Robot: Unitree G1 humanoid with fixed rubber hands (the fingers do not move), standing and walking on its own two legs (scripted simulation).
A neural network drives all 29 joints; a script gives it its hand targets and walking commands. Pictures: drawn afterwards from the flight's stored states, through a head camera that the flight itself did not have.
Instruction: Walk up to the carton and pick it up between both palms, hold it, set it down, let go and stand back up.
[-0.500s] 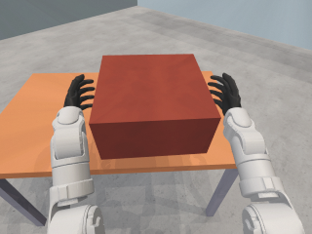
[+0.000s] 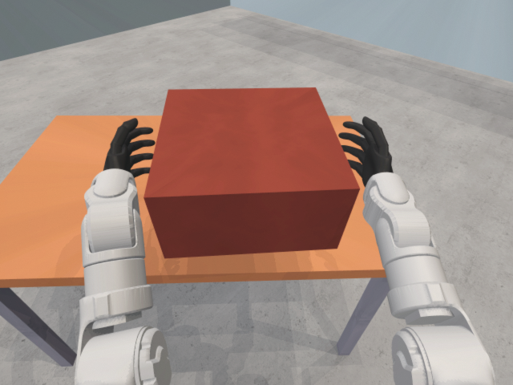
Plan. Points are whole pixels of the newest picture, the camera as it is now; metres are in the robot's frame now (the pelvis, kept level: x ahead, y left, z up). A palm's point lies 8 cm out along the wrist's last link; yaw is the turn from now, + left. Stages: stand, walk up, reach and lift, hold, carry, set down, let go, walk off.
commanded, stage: hold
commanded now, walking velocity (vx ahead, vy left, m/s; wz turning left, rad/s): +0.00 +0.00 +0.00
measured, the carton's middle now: (247, 164) +0.44 +0.01 +0.13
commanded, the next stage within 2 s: set down in 0.68 s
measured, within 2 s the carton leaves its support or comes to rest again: neither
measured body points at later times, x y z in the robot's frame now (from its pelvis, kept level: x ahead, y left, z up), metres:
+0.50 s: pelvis +0.00 +0.00 +0.00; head -0.05 +0.02 +0.45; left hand +0.36 +0.20 +0.18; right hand +0.36 -0.18 +0.18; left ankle +0.03 +0.12 -0.75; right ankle +0.00 -0.11 -0.75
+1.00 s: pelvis +0.01 +0.00 +0.00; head -0.05 +0.03 +0.44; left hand +0.36 +0.23 +0.20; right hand +0.38 -0.15 +0.22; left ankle +0.03 +0.12 -0.75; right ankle +0.00 -0.11 -0.75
